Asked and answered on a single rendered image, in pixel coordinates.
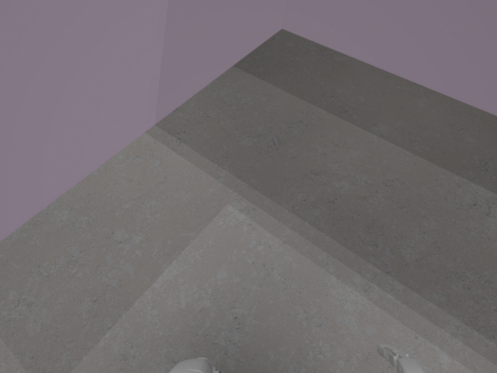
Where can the right robot hand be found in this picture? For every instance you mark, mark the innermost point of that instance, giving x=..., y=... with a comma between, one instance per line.
x=399, y=359

